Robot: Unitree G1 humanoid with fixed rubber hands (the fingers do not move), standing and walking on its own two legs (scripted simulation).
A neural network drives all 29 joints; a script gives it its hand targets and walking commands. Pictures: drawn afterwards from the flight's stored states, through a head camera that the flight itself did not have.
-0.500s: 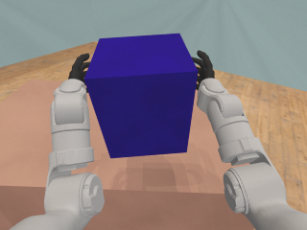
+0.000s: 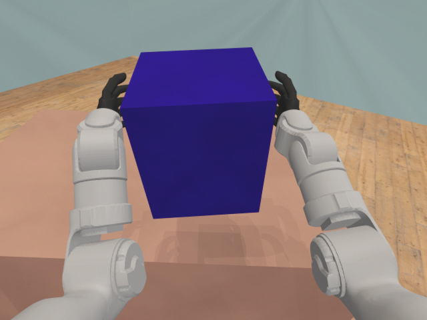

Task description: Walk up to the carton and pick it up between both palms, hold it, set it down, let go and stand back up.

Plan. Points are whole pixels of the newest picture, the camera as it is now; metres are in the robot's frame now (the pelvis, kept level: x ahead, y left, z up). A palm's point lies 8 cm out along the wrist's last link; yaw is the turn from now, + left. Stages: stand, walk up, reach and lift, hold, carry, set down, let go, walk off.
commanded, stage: hold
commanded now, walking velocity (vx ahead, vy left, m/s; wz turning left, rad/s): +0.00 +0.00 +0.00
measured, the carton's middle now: (201, 134) +0.40 +0.00 +0.22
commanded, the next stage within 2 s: none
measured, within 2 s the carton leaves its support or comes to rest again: neither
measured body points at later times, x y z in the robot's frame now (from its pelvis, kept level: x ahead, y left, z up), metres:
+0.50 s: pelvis +0.00 +0.00 +0.00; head -0.09 +0.02 +0.44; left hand +0.38 +0.16 +0.28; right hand +0.38 -0.14 +0.29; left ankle +0.03 +0.13 -0.75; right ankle -0.01 -0.11 -0.75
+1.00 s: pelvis +0.00 +0.00 +0.00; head -0.08 +0.02 +0.44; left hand +0.38 +0.16 +0.28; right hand +0.38 -0.14 +0.29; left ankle +0.03 +0.13 -0.75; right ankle -0.01 -0.11 -0.75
